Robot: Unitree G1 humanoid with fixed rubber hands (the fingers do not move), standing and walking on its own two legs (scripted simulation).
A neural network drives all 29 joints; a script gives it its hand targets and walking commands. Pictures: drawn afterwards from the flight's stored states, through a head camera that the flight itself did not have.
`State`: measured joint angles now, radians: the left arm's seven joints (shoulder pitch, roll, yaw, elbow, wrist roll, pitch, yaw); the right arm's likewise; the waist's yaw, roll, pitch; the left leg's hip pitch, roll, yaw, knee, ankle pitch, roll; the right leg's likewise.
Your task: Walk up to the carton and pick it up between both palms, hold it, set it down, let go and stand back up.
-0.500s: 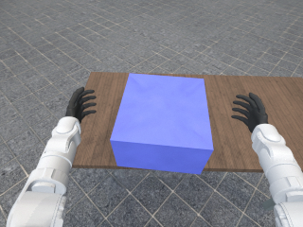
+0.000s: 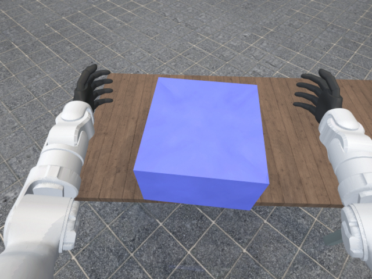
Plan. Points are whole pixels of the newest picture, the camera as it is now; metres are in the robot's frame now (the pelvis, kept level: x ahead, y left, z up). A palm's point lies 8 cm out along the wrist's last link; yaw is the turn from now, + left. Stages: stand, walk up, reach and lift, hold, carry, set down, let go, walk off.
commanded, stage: reach and lift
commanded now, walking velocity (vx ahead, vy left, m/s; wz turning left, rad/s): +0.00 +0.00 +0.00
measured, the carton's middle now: (201, 140) +0.48 -0.02 -0.04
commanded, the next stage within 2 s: none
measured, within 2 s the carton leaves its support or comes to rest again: neither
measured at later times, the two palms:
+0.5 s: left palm (111, 143) +0.44 +0.20 +0.01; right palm (298, 148) +0.42 -0.25 +0.01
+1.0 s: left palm (116, 143) +0.43 +0.19 +0.02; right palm (283, 145) +0.42 -0.21 +0.02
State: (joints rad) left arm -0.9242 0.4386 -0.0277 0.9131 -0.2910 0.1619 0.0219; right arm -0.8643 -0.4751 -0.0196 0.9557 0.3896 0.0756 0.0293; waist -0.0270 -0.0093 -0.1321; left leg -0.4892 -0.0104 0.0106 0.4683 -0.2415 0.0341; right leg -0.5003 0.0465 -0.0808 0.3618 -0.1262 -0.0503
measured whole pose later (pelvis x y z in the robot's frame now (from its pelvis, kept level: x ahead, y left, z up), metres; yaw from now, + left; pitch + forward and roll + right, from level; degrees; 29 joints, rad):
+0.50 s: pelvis -0.03 -0.01 -0.04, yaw +0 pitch +27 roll -1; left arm -1.01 0.36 -0.14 1.36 -0.39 -0.33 0.00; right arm -0.90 -0.39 0.05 1.19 0.38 -0.26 0.03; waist -0.02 0.01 -0.22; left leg -0.92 -0.01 0.01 0.77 -0.31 0.02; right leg -0.95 0.03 -0.09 0.69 -0.21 -0.07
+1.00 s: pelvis -0.04 -0.01 -0.05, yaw +1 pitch +27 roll -2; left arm -1.08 0.30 -0.11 1.43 -0.32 -0.35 0.03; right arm -1.00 -0.30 0.02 1.33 0.35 -0.30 -0.04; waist -0.04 0.00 -0.25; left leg -0.99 -0.01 -0.03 0.86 -0.34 0.02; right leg -0.99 0.03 -0.12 0.77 -0.25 -0.07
